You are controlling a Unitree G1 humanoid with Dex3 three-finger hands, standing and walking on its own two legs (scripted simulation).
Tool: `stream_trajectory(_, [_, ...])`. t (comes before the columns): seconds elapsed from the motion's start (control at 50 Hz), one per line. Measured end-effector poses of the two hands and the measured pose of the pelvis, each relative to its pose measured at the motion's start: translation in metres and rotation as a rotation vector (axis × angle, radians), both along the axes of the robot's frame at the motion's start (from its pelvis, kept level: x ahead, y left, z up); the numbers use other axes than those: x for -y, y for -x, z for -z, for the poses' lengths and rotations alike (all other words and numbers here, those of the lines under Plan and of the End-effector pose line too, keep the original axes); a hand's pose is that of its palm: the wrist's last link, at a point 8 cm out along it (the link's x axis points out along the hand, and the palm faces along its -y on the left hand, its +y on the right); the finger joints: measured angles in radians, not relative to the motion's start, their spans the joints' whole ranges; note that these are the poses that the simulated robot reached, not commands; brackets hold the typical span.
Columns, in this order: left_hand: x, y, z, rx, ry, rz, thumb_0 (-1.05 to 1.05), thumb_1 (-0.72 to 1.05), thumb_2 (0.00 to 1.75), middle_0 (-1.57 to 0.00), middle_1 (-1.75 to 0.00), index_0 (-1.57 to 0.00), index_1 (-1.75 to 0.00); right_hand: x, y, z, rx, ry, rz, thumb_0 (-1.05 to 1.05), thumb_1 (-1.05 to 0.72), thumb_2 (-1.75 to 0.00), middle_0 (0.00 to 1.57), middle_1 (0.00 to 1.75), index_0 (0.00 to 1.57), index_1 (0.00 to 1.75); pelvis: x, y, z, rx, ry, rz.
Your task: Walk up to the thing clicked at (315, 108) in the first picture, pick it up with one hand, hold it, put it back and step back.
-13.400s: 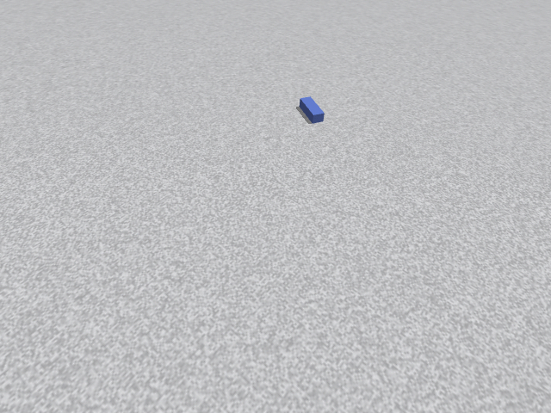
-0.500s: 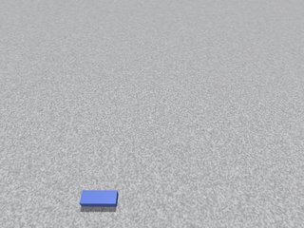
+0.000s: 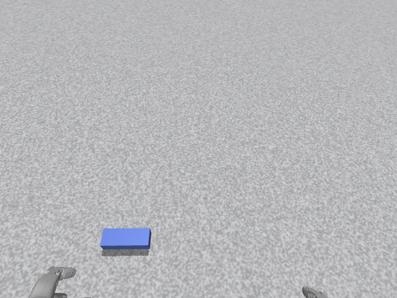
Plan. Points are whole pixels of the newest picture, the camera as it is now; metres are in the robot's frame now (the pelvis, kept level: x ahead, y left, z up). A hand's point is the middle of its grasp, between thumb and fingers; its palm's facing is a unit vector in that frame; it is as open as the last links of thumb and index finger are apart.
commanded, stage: rise first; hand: left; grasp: from above
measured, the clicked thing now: (126, 238) +0.46 +0.30 -0.72
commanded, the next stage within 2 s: none
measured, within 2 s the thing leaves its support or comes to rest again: neither
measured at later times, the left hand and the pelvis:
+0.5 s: hand out of the picture +0.14 +0.27 -0.20, palm faces -0.15 -0.88 -0.46, open 14.1 cm; pelvis +0.01 +0.00 -0.06, yaw +0 degrees
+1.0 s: hand (79, 295) +0.19 +0.31 -0.32, palm faces -0.40 -0.64 -0.66, open 14.3 cm; pelvis -0.04 +0.00 -0.19, yaw -1 degrees
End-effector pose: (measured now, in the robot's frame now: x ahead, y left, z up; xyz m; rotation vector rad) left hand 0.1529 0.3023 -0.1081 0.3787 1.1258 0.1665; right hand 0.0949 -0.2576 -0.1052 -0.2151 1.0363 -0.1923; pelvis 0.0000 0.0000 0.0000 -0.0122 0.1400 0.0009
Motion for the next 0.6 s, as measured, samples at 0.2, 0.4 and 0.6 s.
stream_trajectory(0.2, [-0.006,0.016,0.027,-0.018,-0.035,0.018,0.0,-0.41,1.01,-0.06,-1.06,-0.07,-1.06,-0.003,-0.037,0.016,0.119,0.026,-0.051,0.01,-0.9,-0.89,0.21,0.3,0.2,0.3,-0.003,-0.001,0.031,-0.082,0.008,-0.003])
stream_trajectory(0.4, [-0.01,0.017,0.039,-0.024,-0.074,0.064,0.0,-0.54,1.02,-0.07,-1.06,-0.06,-1.08,-0.011,-0.068,0.026,0.21,0.048,-0.087,0.01,-0.91,-0.89,0.2,0.3,0.2,0.3,-0.004,-0.005,0.052,-0.135,0.022,-0.007])
stream_trajectory(0.6, [-0.012,0.016,0.054,-0.025,-0.103,0.112,0.0,-0.56,1.0,-0.08,-1.06,-0.07,-1.07,-0.017,-0.072,0.043,0.234,0.046,-0.108,0.01,-0.92,-0.9,0.21,0.3,0.2,0.3,-0.005,-0.002,0.072,-0.185,0.032,-0.006])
